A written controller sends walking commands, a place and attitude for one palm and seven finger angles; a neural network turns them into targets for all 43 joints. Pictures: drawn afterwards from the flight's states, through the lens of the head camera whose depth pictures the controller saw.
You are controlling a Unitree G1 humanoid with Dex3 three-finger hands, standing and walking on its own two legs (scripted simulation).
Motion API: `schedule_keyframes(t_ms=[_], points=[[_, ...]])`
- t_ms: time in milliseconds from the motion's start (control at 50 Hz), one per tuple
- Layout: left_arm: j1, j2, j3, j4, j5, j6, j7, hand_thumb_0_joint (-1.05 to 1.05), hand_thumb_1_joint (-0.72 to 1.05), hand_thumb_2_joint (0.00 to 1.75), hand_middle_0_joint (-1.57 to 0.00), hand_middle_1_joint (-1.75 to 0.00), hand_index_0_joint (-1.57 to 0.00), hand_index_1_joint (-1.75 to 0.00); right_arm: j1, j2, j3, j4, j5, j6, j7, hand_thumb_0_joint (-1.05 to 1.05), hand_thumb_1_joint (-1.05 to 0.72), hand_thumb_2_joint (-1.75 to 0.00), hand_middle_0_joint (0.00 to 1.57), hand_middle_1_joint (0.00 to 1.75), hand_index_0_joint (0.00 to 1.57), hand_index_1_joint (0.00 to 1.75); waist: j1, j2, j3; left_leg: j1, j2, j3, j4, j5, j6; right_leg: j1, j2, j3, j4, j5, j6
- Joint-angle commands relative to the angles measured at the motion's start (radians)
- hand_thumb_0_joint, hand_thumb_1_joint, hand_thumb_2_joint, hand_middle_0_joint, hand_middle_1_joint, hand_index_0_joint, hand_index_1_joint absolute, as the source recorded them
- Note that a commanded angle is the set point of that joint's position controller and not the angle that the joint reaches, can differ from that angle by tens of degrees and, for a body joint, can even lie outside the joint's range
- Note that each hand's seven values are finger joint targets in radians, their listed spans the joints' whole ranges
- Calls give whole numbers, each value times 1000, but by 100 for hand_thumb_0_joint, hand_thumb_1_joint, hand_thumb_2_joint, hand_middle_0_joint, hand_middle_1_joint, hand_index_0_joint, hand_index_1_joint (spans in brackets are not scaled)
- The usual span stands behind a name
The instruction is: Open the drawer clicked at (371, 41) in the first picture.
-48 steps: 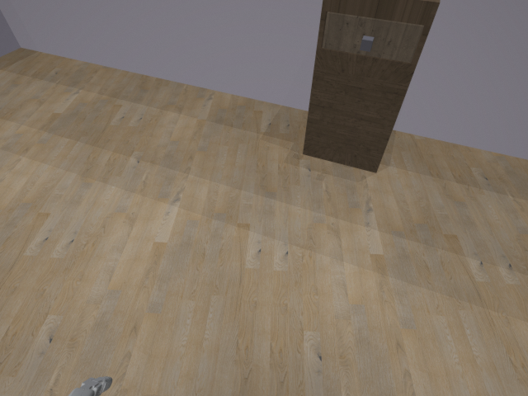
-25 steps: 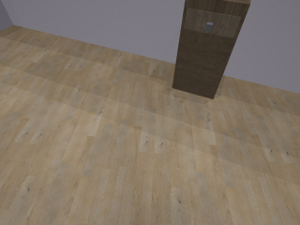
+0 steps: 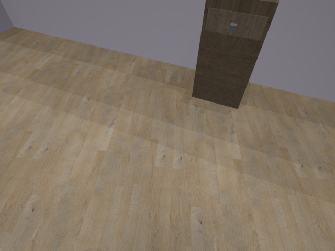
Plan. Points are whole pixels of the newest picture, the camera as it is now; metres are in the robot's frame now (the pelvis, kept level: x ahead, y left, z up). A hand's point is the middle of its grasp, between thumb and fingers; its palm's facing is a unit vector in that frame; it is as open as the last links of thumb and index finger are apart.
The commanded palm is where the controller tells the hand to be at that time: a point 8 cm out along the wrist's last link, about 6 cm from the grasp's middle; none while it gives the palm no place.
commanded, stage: look at it before walking up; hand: left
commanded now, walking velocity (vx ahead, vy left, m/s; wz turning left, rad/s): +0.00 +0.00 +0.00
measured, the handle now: (233, 26) +1.46 -0.35 -0.07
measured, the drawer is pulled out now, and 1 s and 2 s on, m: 0.00 0.00 0.00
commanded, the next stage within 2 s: walk to a spot facing it in 0.48 s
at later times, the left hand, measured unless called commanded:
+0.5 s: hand out of the picture +0.08 +0.25 -0.16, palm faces -0.02 -0.94 -0.33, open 7.4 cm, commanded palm none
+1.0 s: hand out of the picture +0.11 +0.15 -0.18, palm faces -0.13 -0.97 -0.23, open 7.4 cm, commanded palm none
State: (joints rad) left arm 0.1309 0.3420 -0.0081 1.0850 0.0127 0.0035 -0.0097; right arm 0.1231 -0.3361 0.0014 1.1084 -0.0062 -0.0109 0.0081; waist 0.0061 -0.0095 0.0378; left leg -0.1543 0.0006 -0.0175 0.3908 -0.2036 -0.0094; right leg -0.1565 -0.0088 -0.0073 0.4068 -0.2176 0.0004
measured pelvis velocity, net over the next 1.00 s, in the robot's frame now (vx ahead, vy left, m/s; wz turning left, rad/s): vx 0.07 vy -0.05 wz -0.16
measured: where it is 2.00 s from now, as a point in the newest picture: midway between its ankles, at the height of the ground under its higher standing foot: (196, 216)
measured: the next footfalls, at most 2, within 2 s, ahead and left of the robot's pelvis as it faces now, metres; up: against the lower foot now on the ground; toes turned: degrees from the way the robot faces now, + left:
left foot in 1.50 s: +0.45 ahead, -0.03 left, +0.00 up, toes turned -13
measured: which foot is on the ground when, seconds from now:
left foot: down 0.00-0.96, up 0.98-1.00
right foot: down 0.00-1.00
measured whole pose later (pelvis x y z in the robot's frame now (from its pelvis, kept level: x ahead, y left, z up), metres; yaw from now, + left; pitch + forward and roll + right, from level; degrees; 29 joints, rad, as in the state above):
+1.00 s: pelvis +0.07 -0.05 -0.03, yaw -9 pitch -1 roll +1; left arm 0.31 0.21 0.04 1.01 0.02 -0.01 -0.05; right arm 0.32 -0.24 -0.03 1.08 -0.02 -0.01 0.00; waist 0.01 0.03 0.06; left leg -0.20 0.12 0.10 0.79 -0.48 -0.04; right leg -0.30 0.02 -0.09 0.69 -0.34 -0.06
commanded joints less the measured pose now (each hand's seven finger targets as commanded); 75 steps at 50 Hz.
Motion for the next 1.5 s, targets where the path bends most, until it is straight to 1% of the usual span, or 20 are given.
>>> schedule_keyframes(t_ms=[0, 560, 620, 680, 740, 780, 840, 880, 920, 940, 960, 980, 1040, 1140, 1300, 1360, 1400, 1440, 1460, 1480], points=[[-39, 204, 41, -65, -2, -26, 18, 0, 90, 90, -20, -30, -20, -30, -49, -209, -38, -63, -2, -25, -19, 0, -90, -90, 20, 30, 20, 30, -1, 14, -63, -5, 113, -100, -71, 104, 40, 5, -112, 104, -82, 62, -30], [-33, 208, 42, -57, -2, -29, 21, 0, 90, 90, -20, -30, -20, -30, -64, -213, -35, -65, 0, -24, -22, 0, -90, -90, 20, 30, 20, 30, 0, 14, -74, 42, 116, -92, -70, 198, 36, 37, -119, 95, -88, 175, -29], [48, 85, 21, -35, 1, 2, 20, 0, 90, 90, -20, -30, -20, -30, 24, -87, -11, -40, -11, 0, -19, 0, -90, -90, 20, 30, 20, 30, -2, 7, -65, 41, 113, -47, -36, -24, 17, -17, -93, 110, -73, -60, -20], [66, 99, 40, -68, 10, 18, 0, 0, 90, 90, -20, -30, -20, -30, 47, -111, -28, -62, -19, 9, -18, 0, -90, -90, 20, 30, 20, 30, -3, 8, 45, -54, 123, -54, -52, -320, 33, -128, -58, 148, -59, -307, -41], [99, 88, 56, -108, 12, 15, -12, 0, 90, 90, -20, -30, -20, -30, 82, -134, -50, -92, -18, 3, -20, 0, -90, -90, 20, 30, 20, 30, -7, 43, 98, -61, 167, -102, -52, -441, 67, -239, -17, 150, 36, -366, -54], [98, 48, 60, -136, 10, 1, -20, 0, 90, 90, -20, -30, -20, -30, 133, -159, -65, -97, -16, -12, -25, 0, -90, -90, 20, 30, 20, 30, -26, 146, 86, 20, 266, -206, -115, -421, 121, -324, 42, 62, 221, -267, -39], [2, 12, 65, -199, 7, -16, -30, 0, 90, 90, -20, -30, -20, -30, 213, -149, -80, -88, -16, -36, -29, 0, -90, -90, 20, 30, 20, 30, -66, 199, 67, 187, 386, -232, -128, -54, 206, -481, -16, -3, 409, -325, -10], [35, -16, 70, -191, 5, -26, -36, 0, 90, 90, -20, -30, -20, -30, 195, -124, -77, -91, -21, -40, -31, 0, -90, -90, 20, 30, 20, 30, -38, 174, 49, 138, 361, -109, -42, 130, 169, -366, -36, -31, 322, -313, -14], [279, -10, 84, -113, 9, -30, -37, 0, 90, 90, -20, -30, -20, -30, 97, -100, -73, -116, -18, -37, -28, 0, -90, -90, 20, 30, 20, 30, 94, 50, -32, -114, 243, 88, 274, 69, 65, 49, 9, -76, 84, -81, -30], [451, 112, 111, -61, 19, -46, -19, 0, 90, 90, -20, -30, -20, -30, 65, -20, -55, -160, -1, -37, -17, 0, -90, -90, 20, 30, 20, 30, 157, -306, -81, -414, 107, 199, 621, -192, -5, 269, -222, 321, -96, -141, -104], [519, 159, 116, -45, 2, -50, 1, 0, 90, 90, -20, -30, -20, -30, -19, 8, -43, -222, -8, -49, -11, 0, -90, -90, 20, 30, 20, 30, 162, -361, -51, -590, 39, 123, 801, -381, -18, 278, -374, 658, -200, 8, -181], [485, 131, 111, -53, -4, -55, 13, 0, 90, 90, -20, -30, -20, -30, -16, -25, -55, -208, -10, -54, -14, 0, -90, -90, 20, 30, 20, 30, 137, -246, -30, -607, 91, 28, 835, -299, -2, 272, -361, 602, -173, 49, -210], [353, 31, 83, -88, 3, -64, 16, 0, 90, 90, -20, -30, -20, -30, -2, 19, -60, -163, -16, -49, -7, 0, -90, -90, 20, 30, 20, 30, 60, -14, 54, -564, 146, 32, 824, -135, -21, 116, -294, 423, -157, 160, -213], [358, -19, 71, -70, 6, -86, 22, 0, 90, 90, -20, -30, -20, -30, 58, 65, -67, -149, -18, -17, 6, 0, -90, -90, 20, 30, 20, 30, 0, -59, 45, -560, 126, 59, 767, 17, -53, 80, -186, 236, -174, 327, -159], [446, -64, 61, -23, 10, -93, 46, 0, 90, 90, -20, -30, -20, -30, -131, 96, -56, -236, -13, -29, 20, 0, -90, -90, 20, 30, 20, 30, 52, -96, 90, -619, 100, 108, 540, 82, -38, 197, -163, 223, -160, 561, -155], [436, -54, 62, -19, 14, -89, 54, 0, 90, 90, -20, -30, -20, -30, -173, 109, -51, -259, -9, -42, 23, 0, -90, -90, 20, 30, 20, 30, 54, -101, 90, -501, 83, 117, 355, 50, -13, 210, -174, 226, -130, 660, -159], [403, -22, 71, -24, 12, -90, 54, 0, 90, 90, -20, -30, -20, -30, -88, 99, -55, -235, -8, -50, 14, 0, -90, -90, 20, 30, 20, 30, 9, -122, 36, -316, 24, 153, 271, 18, 15, 193, -168, 205, -34, 859, -150], [363, -5, 81, -30, 4, -94, 51, 0, 90, 90, -20, -30, -20, -30, 195, 43, -73, -148, -16, -59, -6, 0, -90, -90, 20, 30, 20, 30, -114, -87, -96, 42, 5, 130, 155, 102, 47, 82, -118, 160, 259, 835, -108], [386, -42, 84, -40, -7, -94, 43, 0, 90, 90, -20, -30, -20, -30, 342, -41, -93, -112, -28, -61, -18, 0, -90, -90, 20, 30, 20, 30, -158, 38, -215, 306, 166, -46, 152, 172, 94, -96, -41, 114, 500, 518, -78], [457, -106, 74, -50, -20, -89, 27, 0, 90, 90, -20, -30, -20, -30, 413, -127, -111, -92, -33, -62, -21, 0, -90, -90, 20, 30, 20, 30, -122, 288, -308, 471, 473, -447, 28, 214, 209, -336, 99, 23, 860, -283, -47]])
